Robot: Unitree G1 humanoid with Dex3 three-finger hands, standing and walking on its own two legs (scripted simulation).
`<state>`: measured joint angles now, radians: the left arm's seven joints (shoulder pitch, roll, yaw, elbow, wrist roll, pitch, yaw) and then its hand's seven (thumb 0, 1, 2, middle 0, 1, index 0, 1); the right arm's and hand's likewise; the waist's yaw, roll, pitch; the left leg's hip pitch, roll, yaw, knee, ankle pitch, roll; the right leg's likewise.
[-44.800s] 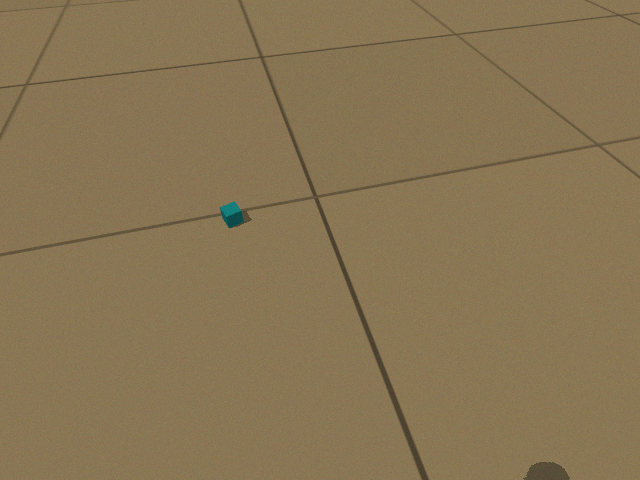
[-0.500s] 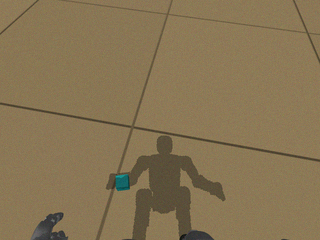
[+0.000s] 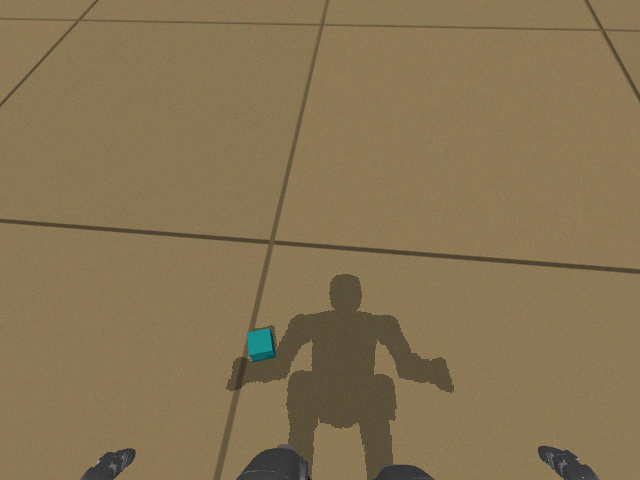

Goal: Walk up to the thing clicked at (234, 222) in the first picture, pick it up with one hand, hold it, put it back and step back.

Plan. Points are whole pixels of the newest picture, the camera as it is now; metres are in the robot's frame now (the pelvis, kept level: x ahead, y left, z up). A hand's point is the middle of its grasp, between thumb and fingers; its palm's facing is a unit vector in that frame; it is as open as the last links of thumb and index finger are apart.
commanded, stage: step back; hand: left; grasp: from above
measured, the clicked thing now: (261, 345) +0.52 +0.23 -0.72
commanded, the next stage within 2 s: none
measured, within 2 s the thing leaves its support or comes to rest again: neither
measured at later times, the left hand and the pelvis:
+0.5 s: hand out of the picture -0.04 +0.29 -0.15, palm faces +0.04 -0.95 -0.32, open 7.4 cm; pelvis -0.14 +0.02 +0.01, yaw +2 degrees
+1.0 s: hand out of the picture -0.22 +0.23 -0.11, palm faces -0.02 -0.89 -0.45, open 7.4 cm; pelvis -0.31 -0.04 +0.01, yaw -1 degrees
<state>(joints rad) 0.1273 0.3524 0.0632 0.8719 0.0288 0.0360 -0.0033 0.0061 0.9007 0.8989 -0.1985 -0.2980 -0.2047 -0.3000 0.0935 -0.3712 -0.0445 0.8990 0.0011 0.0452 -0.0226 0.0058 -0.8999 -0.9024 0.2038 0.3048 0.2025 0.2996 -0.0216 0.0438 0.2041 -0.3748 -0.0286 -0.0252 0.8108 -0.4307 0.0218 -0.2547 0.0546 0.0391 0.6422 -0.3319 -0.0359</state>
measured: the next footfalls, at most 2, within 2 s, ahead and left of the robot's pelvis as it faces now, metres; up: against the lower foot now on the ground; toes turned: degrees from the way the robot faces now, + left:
left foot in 0.30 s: -0.07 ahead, +0.13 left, +0.00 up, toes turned +0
right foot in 0.76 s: -0.24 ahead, -0.14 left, +0.00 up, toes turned -1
